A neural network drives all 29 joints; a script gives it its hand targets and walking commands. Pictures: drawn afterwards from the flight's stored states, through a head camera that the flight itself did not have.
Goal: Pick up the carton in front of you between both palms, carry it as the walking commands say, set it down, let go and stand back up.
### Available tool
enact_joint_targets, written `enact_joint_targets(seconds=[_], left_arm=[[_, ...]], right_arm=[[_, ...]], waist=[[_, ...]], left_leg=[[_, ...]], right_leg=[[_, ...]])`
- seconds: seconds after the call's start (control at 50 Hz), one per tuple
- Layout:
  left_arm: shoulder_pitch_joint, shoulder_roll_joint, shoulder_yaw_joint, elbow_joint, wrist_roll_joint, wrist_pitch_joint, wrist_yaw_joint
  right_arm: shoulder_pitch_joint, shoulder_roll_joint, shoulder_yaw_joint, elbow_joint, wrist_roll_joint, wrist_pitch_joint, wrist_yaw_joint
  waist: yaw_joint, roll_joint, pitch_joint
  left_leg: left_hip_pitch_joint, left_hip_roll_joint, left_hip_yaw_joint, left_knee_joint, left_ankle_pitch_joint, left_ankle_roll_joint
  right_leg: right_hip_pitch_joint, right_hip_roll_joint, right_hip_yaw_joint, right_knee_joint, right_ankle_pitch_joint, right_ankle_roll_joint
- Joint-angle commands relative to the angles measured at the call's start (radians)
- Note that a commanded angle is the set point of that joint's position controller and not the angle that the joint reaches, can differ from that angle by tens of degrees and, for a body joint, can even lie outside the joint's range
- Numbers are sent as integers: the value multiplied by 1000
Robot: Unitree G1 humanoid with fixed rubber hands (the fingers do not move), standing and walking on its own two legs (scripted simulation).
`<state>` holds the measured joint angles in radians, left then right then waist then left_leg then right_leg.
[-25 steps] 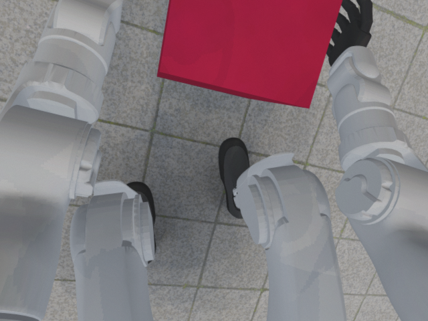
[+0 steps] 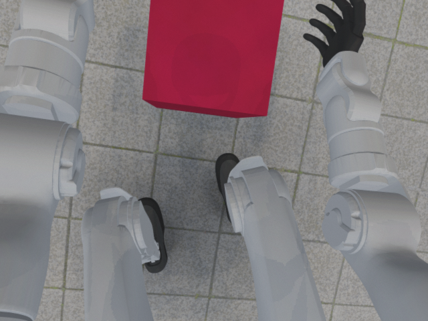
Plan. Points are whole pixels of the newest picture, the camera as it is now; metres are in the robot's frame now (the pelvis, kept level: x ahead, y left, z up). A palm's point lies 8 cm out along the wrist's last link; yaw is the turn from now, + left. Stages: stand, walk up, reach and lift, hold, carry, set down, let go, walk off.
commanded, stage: set down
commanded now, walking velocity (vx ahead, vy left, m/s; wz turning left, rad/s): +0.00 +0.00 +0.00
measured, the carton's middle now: (206, 62) +0.51 -0.10 -0.31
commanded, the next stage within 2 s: let go in 0.70 s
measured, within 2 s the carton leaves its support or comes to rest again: neither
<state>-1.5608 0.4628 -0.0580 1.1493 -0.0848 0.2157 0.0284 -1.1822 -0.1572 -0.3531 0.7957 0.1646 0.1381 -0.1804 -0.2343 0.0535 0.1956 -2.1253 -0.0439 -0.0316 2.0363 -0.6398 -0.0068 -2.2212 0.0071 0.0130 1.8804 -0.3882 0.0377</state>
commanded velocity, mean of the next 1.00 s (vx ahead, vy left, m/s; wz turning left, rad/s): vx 0.00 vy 0.00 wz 0.00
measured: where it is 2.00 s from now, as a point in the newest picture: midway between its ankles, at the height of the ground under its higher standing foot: (194, 224)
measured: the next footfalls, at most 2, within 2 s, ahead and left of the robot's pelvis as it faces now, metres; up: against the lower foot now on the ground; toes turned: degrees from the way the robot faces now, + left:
none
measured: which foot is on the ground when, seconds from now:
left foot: down 0.00-1.00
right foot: down 0.00-1.00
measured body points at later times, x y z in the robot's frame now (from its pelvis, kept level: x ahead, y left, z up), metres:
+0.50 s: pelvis +0.03 +0.00 +0.12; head +0.35 +0.00 +0.43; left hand +0.63 +0.07 +0.02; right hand +0.47 -0.29 +0.02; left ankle +0.08 +0.12 -0.40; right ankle +0.16 -0.13 -0.40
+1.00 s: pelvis +0.06 -0.01 +0.25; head +0.32 -0.01 +0.61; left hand +0.54 +0.11 +0.13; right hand +0.43 -0.27 +0.14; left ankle +0.08 +0.12 -0.40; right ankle +0.16 -0.13 -0.40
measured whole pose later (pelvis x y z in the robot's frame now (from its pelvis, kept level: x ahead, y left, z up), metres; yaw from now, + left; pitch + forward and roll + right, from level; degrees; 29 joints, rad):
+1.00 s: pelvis +0.06 -0.01 +0.25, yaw +3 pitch +40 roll +2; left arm -0.85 0.17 0.22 0.76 0.17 0.20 0.08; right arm -0.57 -0.08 -0.33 0.53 -0.06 0.16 0.05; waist -0.19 0.02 -0.10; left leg -1.35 -0.07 -0.07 1.03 -0.39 -0.03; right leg -1.44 -0.01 0.03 0.96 -0.23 0.01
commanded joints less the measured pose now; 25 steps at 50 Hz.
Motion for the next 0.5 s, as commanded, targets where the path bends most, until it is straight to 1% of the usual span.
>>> enact_joint_targets(seconds=[0.0, 0.04, 0.08, 0.12, 0.2, 0.24, 0.28, 0.36, 0.48], left_arm=[[-248, 86, 52, -41, 19, -21, -13], [-238, 91, 70, -43, 37, -25, -18], [-234, 93, 80, -67, 52, -24, -22], [-234, 87, 80, -108, 62, -19, -25], [-230, 61, 63, -206, 67, 4, -28], [-221, 45, 55, -246, 68, 20, -29], [-204, 33, 53, -273, 72, 35, -30], [-158, 18, 69, -289, 90, 54, -35], [-94, 5, 112, -262, 125, 55, -48]], right_arm=[[-194, -88, 3, -133, -17, -1, 1], [-177, -77, -1, -145, -26, 6, 6], [-153, -75, -12, -160, -36, 13, 9], [-125, -81, -27, -179, -45, 21, 13], [-70, -101, -54, -228, -56, 39, 23], [-46, -107, -62, -252, -58, 50, 30], [-23, -107, -68, -269, -58, 60, 38], [18, -96, -77, -282, -59, 73, 54], [59, -72, -88, -279, -77, 74, 74]], waist=[[-50, 41, -1093], [-46, 39, -1111], [-51, 54, -1148], [-63, 84, -1198], [-89, 169, -1306], [-96, 203, -1342], [-96, 225, -1358], [-84, 230, -1342], [-69, 192, -1288]], left_leg=[[268, -49, 62, -263, 49, 37], [280, -52, 64, -292, 63, 37], [316, -54, 66, -321, 84, 34], [379, -57, 68, -350, 116, 27], [552, -62, 66, -408, 202, 9], [629, -64, 64, -439, 243, 1], [685, -66, 62, -472, 276, -5], [739, -67, 54, -546, 317, -9], [773, -69, 43, -666, 347, -5]], right_leg=[[842, 31, -97, -162, 225, 45], [862, 35, -98, -186, 241, 49], [878, 39, -104, -211, 262, 49], [885, 43, -114, -236, 289, 46], [875, 49, -136, -291, 349, 34], [871, 50, -143, -322, 373, 29], [873, 52, -146, -355, 392, 26], [892, 53, -145, -426, 417, 27], [955, 55, -140, -536, 441, 34]])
